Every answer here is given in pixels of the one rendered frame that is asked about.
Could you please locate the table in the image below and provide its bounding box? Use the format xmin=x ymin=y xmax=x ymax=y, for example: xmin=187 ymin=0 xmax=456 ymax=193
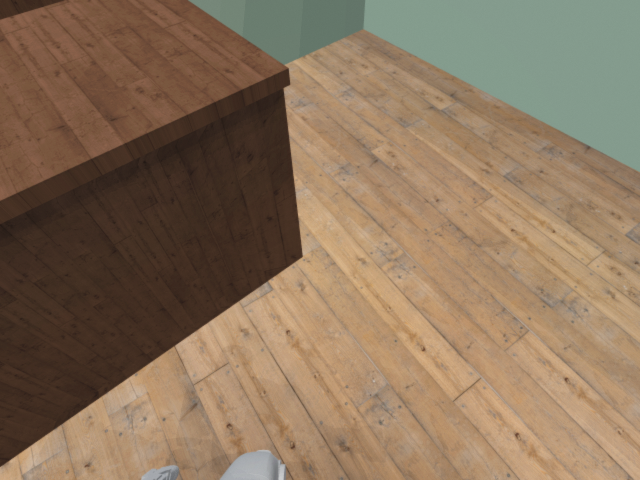
xmin=0 ymin=0 xmax=303 ymax=467

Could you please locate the left robot thigh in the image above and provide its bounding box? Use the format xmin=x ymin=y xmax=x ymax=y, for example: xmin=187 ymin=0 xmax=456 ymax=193
xmin=220 ymin=452 xmax=286 ymax=480

